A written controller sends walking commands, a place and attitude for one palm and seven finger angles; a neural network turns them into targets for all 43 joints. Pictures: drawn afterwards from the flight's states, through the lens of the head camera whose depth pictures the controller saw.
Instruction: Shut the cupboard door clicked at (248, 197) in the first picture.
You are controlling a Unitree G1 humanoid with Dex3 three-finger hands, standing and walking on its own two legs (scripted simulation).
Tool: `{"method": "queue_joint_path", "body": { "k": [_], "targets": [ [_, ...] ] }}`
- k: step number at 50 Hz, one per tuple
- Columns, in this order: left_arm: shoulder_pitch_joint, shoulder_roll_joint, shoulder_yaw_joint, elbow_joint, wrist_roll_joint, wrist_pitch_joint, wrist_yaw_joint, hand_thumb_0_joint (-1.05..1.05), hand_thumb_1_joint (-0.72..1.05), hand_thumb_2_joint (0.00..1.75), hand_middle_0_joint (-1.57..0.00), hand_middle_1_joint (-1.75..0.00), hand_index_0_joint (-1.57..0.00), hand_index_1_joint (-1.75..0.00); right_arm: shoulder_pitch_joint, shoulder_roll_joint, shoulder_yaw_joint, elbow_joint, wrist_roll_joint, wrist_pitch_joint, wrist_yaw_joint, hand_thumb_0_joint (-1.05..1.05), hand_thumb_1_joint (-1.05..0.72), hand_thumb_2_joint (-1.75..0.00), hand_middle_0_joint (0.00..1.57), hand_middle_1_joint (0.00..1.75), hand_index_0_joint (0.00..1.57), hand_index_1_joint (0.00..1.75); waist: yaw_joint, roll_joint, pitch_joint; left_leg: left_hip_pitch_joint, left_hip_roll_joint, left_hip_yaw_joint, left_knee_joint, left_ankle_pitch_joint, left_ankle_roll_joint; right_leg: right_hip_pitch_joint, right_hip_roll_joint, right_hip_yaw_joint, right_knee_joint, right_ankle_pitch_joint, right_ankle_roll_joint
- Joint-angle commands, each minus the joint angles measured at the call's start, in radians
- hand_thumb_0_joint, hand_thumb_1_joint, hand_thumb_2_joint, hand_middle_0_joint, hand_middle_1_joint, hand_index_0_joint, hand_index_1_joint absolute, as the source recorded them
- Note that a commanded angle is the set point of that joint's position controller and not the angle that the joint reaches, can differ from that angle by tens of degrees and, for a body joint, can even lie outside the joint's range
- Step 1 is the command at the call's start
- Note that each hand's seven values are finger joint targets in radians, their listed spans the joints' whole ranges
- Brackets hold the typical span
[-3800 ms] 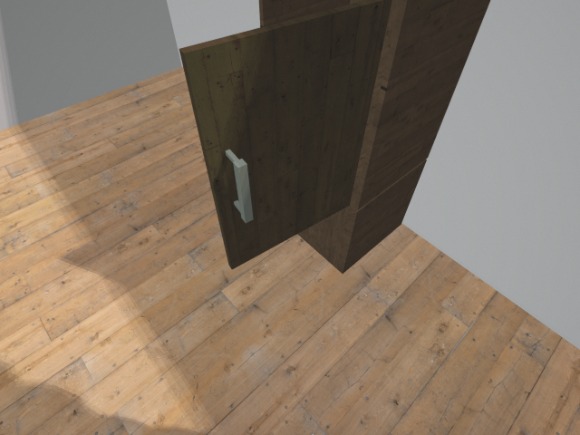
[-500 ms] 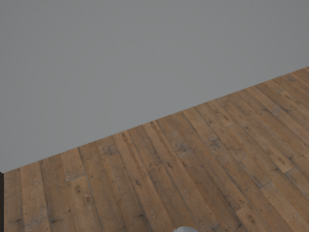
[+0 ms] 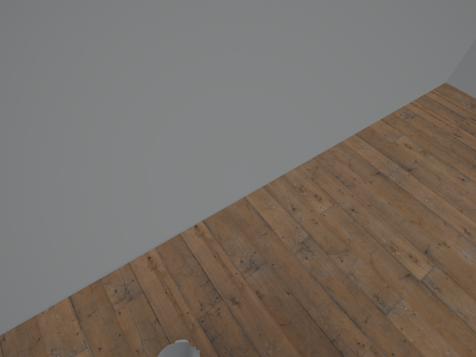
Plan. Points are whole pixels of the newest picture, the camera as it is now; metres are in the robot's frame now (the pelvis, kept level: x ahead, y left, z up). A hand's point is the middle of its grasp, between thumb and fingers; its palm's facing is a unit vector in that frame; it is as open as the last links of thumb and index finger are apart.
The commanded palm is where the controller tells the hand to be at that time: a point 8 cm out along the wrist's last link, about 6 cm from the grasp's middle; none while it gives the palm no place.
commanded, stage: turn to face it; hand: left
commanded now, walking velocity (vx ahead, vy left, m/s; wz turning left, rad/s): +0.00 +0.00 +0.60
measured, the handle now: out of the picture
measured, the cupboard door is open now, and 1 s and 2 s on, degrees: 83 83 83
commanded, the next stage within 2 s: none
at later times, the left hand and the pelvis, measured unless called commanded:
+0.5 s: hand out of the picture +0.14 +0.18 -0.16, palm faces +0.30 -0.91 -0.27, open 7.4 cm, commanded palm none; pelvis +0.11 -0.04 -0.01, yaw +18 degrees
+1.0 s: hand out of the picture +0.11 +0.20 -0.17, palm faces +0.57 -0.77 -0.26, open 7.4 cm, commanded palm none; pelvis +0.15 -0.03 +0.00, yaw +36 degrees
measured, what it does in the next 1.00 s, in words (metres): walks ahead, turning left: left foot, then right foot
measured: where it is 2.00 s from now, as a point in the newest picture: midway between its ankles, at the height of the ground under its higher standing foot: outside the picture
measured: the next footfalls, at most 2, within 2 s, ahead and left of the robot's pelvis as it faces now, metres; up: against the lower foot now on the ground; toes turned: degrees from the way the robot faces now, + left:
left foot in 0.08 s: +0.15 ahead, +0.13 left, +0.00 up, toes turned +9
right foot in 0.38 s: +0.17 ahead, -0.15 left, +0.00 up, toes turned +11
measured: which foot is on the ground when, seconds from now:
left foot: up 0.00-0.06, down 0.08-0.38, up 0.40-0.70, down 0.72-1.00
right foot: down 0.00-0.08, up 0.10-0.36, down 0.38-0.72, up 0.74-1.00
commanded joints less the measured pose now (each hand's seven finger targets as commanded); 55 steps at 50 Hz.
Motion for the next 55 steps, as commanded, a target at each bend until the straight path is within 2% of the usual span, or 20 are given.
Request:
{"method": "queue_joint_path", "body": {
  "k": [1,2,4,6,10,17,18,19,20,25,30,33,35,36,37,43,51,53,54,55],
  "targets": [
    [0.048,0.111,0.013,-0.016,-0.012,-0.005,0.018,0.0,0.9,0.9,-0.2,-0.3,-0.2,-0.3,0.097,-0.043,-0.002,0.003,0.0,-0.013,0.001,0.0,-0.9,-0.9,0.2,0.3,0.2,0.3,0.015,-0.08,-0.058,0.164,-0.039,0.019,-0.215,0.176,0.018,0.052,-0.239,0.026,-0.014,0.462,-0.049],
    [0.056,0.104,0.013,-0.018,-0.013,0.002,0.023,0.0,0.9,0.9,-0.2,-0.3,-0.2,-0.3,0.132,-0.079,-0.009,0.012,-0.003,-0.014,0.002,0.0,-0.9,-0.9,0.2,0.3,0.2,0.3,0.0,-0.01,-0.085,0.257,-0.023,-0.017,-0.255,0.344,0.035,0.022,-0.222,0.003,0.084,0.416,-0.016],
    [0.115,0.057,0.007,-0.04,-0.02,0.022,0.032,0.0,0.9,0.9,-0.2,-0.3,-0.2,-0.3,0.204,-0.217,-0.041,0.005,-0.015,-0.005,-0.011,0.0,-0.9,-0.9,0.2,0.3,0.2,0.3,-0.014,0.272,-0.159,0.406,0.234,-0.372,-0.306,0.717,0.201,-0.167,-0.062,-0.053,0.38,-0.193,0.069],
    [0.02,0.077,0.005,-0.08,-0.016,0.037,0.029,0.0,0.9,0.9,-0.2,-0.3,-0.2,-0.3,0.188,-0.211,-0.038,-0.006,-0.016,0.006,-0.035,0.0,-0.9,-0.9,0.2,0.3,0.2,0.3,-0.024,0.264,-0.15,0.403,0.285,-0.507,-0.38,0.716,0.281,-0.313,-0.05,0.088,0.648,-0.401,0.079],
    [-0.037,0.068,0.014,-0.104,-0.014,0.049,0.017,0.0,0.9,0.9,-0.2,-0.3,-0.2,-0.3,0.086,-0.207,-0.046,-0.056,-0.011,0.009,-0.039,0.0,-0.9,-0.9,0.2,0.3,0.2,0.3,0.012,0.131,-0.161,0.343,0.19,-0.351,-0.356,0.646,0.239,-0.317,-0.062,0.12,0.601,-0.263,0.1],
    [0.088,0.092,0.03,-0.119,-0.009,0.059,0.018,0.0,0.9,0.9,-0.2,-0.3,-0.2,-0.3,-0.067,-0.235,-0.075,-0.142,-0.003,0.046,-0.018,0.0,-0.9,-0.9,0.2,0.3,0.2,0.3,0.081,0.124,-0.14,0.058,0.053,-0.327,-0.331,0.131,0.145,0.04,-0.015,0.056,0.101,0.004,0.094],
    [0.114,0.148,0.043,-0.125,0.0,0.051,0.025,0.0,0.9,0.9,-0.2,-0.3,-0.2,-0.3,-0.075,-0.195,-0.074,-0.161,0.005,0.049,-0.011,0.0,-0.9,-0.9,0.2,0.3,0.2,0.3,0.094,-0.011,-0.125,-0.068,-0.025,-0.263,-0.238,-0.03,0.089,0.137,-0.128,0.166,-0.046,-0.05,0.066],
    [0.121,0.244,0.061,-0.14,0.014,0.048,0.03,0.0,0.9,0.9,-0.2,-0.3,-0.2,-0.3,-0.082,-0.135,-0.066,-0.186,0.007,0.05,-0.002,0.0,-0.9,-0.9,0.2,0.3,0.2,0.3,0.108,-0.29,-0.098,-0.185,-0.156,-0.084,0.0,-0.244,0.012,0.137,-0.396,0.451,-0.179,-0.094,-0.034],
    [0.09,0.271,0.054,-0.165,0.009,0.054,0.028,0.0,0.9,0.9,-0.2,-0.3,-0.2,-0.3,-0.112,-0.16,-0.074,-0.205,0.0,0.053,0.007,0.0,-0.9,-0.9,0.2,0.3,0.2,0.3,0.113,-0.251,-0.068,-0.133,-0.131,-0.083,0.235,-0.343,0.012,-0.006,-0.514,0.483,-0.214,-0.051,-0.115],
    [-0.01,0.164,0.027,-0.188,0.008,0.039,0.033,0.0,0.9,0.9,-0.2,-0.3,-0.2,-0.3,-0.089,-0.116,-0.06,-0.167,0.006,0.072,0.024,0.0,-0.9,-0.9,0.2,0.3,0.2,0.3,0.036,-0.209,-0.029,-0.1,-0.06,-0.046,0.334,-0.191,-0.015,0.0,-0.336,0.108,-0.066,0.427,-0.064],
    [0.108,0.225,0.038,-0.151,0.01,0.033,0.031,0.0,0.9,0.9,-0.2,-0.3,-0.2,-0.3,-0.163,-0.101,-0.035,-0.197,0.01,0.06,0.03,0.0,-0.9,-0.9,0.2,0.3,0.2,0.3,0.092,-0.197,-0.107,-0.017,-0.099,0.045,0.005,-0.187,-0.008,0.203,-0.35,0.047,0.063,0.788,-0.054],
    [0.085,0.253,0.047,-0.162,0.0,0.034,0.027,0.0,0.9,0.9,-0.2,-0.3,-0.2,-0.3,-0.11,-0.141,-0.038,-0.198,0.008,0.053,0.026,0.0,-0.9,-0.9,0.2,0.3,0.2,0.3,0.053,-0.2,-0.148,0.131,-0.123,0.077,-0.176,-0.058,0.014,0.17,-0.345,-0.014,0.166,0.817,-0.017],
    [0.055,0.232,0.041,-0.185,-0.011,0.037,0.02,0.0,0.9,0.9,-0.2,-0.3,-0.2,-0.3,0.013,-0.237,-0.063,-0.173,-0.004,0.043,0.024,0.0,-0.9,-0.9,0.2,0.3,0.2,0.3,-0.023,-0.013,-0.235,0.48,-0.001,-0.044,-0.322,0.344,0.074,-0.081,-0.292,-0.071,0.436,0.525,0.063],
    [0.033,0.155,0.021,-0.232,-0.019,0.042,0.012,0.0,0.9,0.9,-0.2,-0.3,-0.2,-0.3,0.094,-0.36,-0.095,-0.165,-0.008,0.038,0.017,0.0,-0.9,-0.9,0.2,0.3,0.2,0.3,-0.069,0.319,-0.272,0.651,0.313,-0.451,-0.317,0.851,0.261,-0.397,-0.138,-0.069,0.68,-0.312,0.134],
    [-0.039,0.174,0.018,-0.266,-0.005,0.062,0.025,0.0,0.9,0.9,-0.2,-0.3,-0.2,-0.3,0.143,-0.38,-0.096,-0.139,0.004,0.048,0.008,0.0,-0.9,-0.9,0.2,0.3,0.2,0.3,-0.08,0.197,-0.257,0.599,0.369,-0.444,-0.307,0.889,0.327,-0.445,-0.125,0.072,0.768,-0.418,0.122],
    [-0.02,0.143,0.023,-0.201,-0.007,0.083,0.015,0.0,0.9,0.9,-0.2,-0.3,-0.2,-0.3,-0.032,-0.274,-0.067,-0.174,0.0,0.031,-0.019,0.0,-0.9,-0.9,0.2,0.3,0.2,0.3,0.024,0.141,-0.136,0.401,0.148,-0.252,-0.35,0.65,0.21,-0.399,-0.099,0.117,0.695,-0.164,0.136],
    [0.017,0.131,0.021,-0.217,-0.011,0.07,0.013,0.0,0.9,0.9,-0.2,-0.3,-0.2,-0.3,-0.096,-0.277,-0.086,-0.191,-0.003,0.051,-0.007,0.0,-0.9,-0.9,0.2,0.3,0.2,0.3,0.052,0.193,-0.113,0.194,0.088,-0.331,-0.316,0.383,0.176,-0.093,-0.011,0.06,0.237,-0.065,0.115],
    [0.104,0.196,0.037,-0.204,-0.003,0.048,0.022,0.0,0.9,0.9,-0.2,-0.3,-0.2,-0.3,-0.112,-0.227,-0.083,-0.208,0.011,0.052,0.0,0.0,-0.9,-0.9,0.2,0.3,0.2,0.3,0.101,0.032,-0.128,0.04,-0.013,-0.277,-0.162,0.143,0.091,0.124,-0.117,0.148,-0.025,0.099,0.09],
    [0.124,0.29,0.056,-0.204,0.013,0.039,0.031,0.0,0.9,0.9,-0.2,-0.3,-0.2,-0.3,-0.085,-0.153,-0.071,-0.23,0.017,0.05,0.006,0.0,-0.9,-0.9,0.2,0.3,0.2,0.3,0.104,-0.289,-0.145,-0.119,-0.177,-0.095,0.098,-0.262,0.007,0.2,-0.415,0.454,-0.119,0.225,-0.024],
    [0.113,0.311,0.051,-0.221,0.008,0.045,0.033,0.0,0.9,0.9,-0.2,-0.3,-0.2,-0.3,-0.088,-0.176,-0.078,-0.241,0.011,0.057,0.01,0.0,-0.9,-0.9,0.2,0.3,0.2,0.3,0.107,-0.265,-0.132,-0.081,-0.149,-0.124,0.331,-0.399,0.012,0.062,-0.533,0.478,-0.131,0.266,-0.116]
  ]
}}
